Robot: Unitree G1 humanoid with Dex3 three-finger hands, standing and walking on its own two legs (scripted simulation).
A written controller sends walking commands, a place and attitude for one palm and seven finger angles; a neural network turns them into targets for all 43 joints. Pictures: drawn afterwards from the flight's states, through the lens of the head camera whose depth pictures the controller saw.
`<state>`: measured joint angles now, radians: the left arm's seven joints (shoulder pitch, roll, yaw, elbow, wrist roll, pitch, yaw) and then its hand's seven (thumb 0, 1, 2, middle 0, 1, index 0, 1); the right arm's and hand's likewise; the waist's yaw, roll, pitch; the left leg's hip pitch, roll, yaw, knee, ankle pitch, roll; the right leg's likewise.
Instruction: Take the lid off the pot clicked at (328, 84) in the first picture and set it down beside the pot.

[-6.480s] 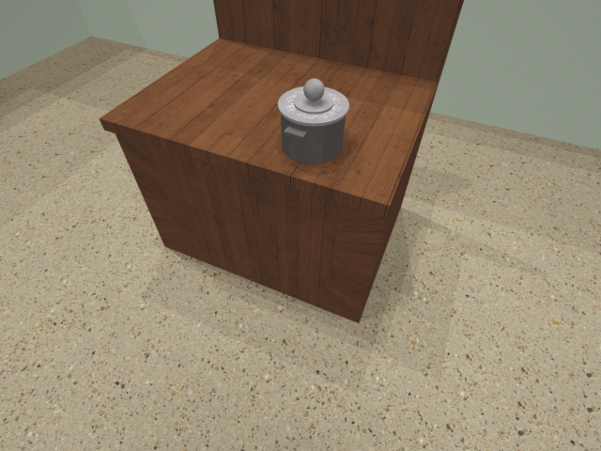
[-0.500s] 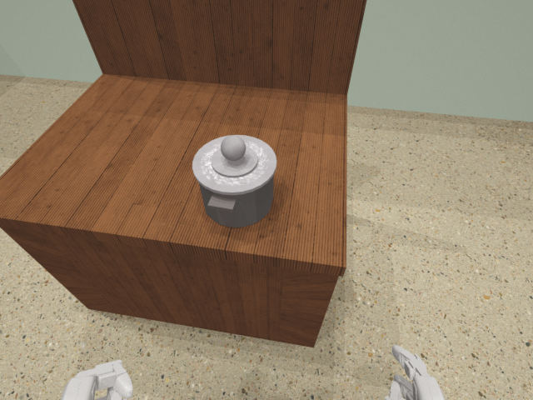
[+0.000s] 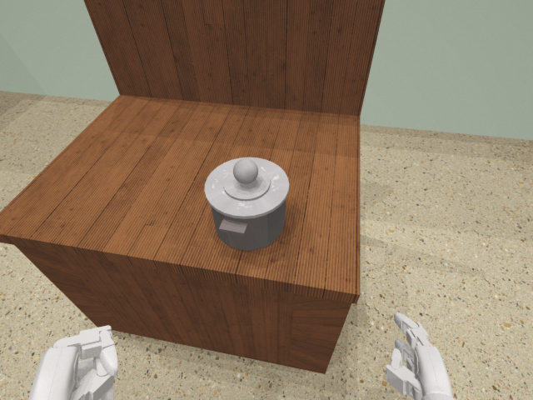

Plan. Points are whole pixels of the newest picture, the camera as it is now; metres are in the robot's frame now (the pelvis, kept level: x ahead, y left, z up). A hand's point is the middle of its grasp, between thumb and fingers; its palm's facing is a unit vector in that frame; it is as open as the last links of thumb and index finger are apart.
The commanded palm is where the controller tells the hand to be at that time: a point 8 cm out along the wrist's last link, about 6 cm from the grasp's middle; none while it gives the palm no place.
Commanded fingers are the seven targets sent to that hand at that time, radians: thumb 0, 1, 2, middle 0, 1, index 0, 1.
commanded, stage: raise the hand higher, near the body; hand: left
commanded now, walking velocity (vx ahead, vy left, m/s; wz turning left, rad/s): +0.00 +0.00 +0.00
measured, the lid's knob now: (245, 171) +0.53 +0.11 +0.04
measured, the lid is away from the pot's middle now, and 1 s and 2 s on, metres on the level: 0.00 0.00 0.00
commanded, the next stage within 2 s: reach forward and open the fingers in 0.26 s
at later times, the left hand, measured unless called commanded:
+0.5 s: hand (96, 323) +0.17 +0.23 +0.10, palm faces +0.15 -0.47 -0.87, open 3.0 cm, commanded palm +0.14 +0.26 +0.14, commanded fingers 0.00 0.69 0.94 -1.16 -1.30 -1.16 -1.30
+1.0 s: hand (76, 301) +0.19 +0.27 +0.10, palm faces -0.24 -0.05 -0.97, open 5.7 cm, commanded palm +0.18 +0.25 +0.16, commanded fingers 0.00 -0.06 1.25 -0.90 -0.33 -0.90 -0.33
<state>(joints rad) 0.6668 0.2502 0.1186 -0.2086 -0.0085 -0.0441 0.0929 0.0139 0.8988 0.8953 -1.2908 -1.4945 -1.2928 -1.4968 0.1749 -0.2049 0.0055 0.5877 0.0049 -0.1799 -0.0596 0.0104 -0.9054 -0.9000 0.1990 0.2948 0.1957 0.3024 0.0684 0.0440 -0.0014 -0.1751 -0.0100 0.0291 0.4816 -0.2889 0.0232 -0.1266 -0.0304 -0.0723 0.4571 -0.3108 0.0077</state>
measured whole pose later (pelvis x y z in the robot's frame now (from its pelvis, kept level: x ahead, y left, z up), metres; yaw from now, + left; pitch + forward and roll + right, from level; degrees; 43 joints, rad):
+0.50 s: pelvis -0.01 -0.01 +0.00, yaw -1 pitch +0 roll +0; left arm 0.54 0.43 0.15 -0.43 0.48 0.05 0.13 0.01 0.87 0.88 -1.27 -1.48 -1.27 -1.48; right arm 0.17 -0.25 0.02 0.58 -0.01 -0.01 -0.02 0.01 -0.90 -0.90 0.20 0.30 0.20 0.30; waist 0.08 0.08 0.00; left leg -0.22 0.01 0.04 0.48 -0.27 0.01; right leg -0.19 -0.02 -0.06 0.48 -0.30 -0.01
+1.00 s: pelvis -0.04 +0.00 +0.00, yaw +1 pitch -1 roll -1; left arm 0.19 0.66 0.12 -0.16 0.73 -0.07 -0.25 0.00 0.20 1.17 -1.02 -0.66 -1.02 -0.67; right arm 0.12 -0.29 0.01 0.55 0.03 0.10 -0.02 0.01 -0.91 -0.90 0.20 0.29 0.19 0.30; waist 0.05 0.13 0.03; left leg -0.22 -0.01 0.02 0.43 -0.20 0.02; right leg -0.16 -0.02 -0.08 0.40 -0.22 0.00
